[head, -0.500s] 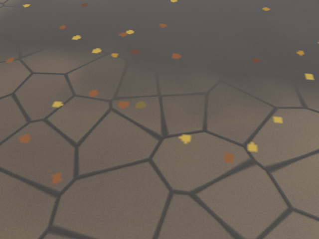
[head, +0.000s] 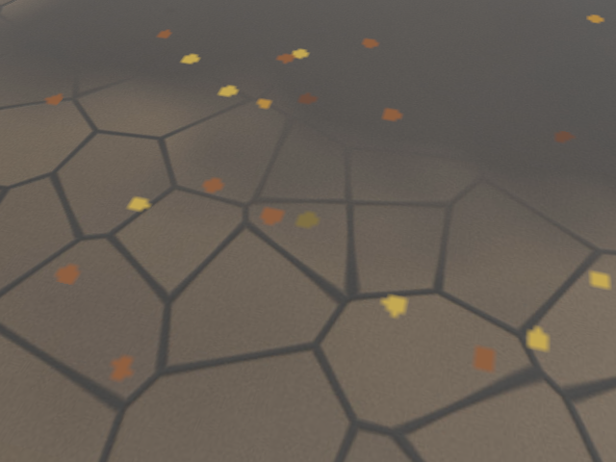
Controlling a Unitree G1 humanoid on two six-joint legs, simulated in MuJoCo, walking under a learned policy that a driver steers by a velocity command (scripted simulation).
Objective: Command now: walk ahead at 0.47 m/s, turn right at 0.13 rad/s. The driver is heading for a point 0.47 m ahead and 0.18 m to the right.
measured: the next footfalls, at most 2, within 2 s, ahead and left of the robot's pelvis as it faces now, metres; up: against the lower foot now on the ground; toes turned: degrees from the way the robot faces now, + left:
left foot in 0.12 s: +0.27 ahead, +0.15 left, +0.00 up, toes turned +0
right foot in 0.68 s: +0.50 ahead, -0.17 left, +0.00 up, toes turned -24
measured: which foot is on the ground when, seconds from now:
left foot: up 0.00-0.10, down 0.12-0.68, up 0.70-1.00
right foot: down 0.00-0.12, up 0.14-0.66, down 0.68-1.00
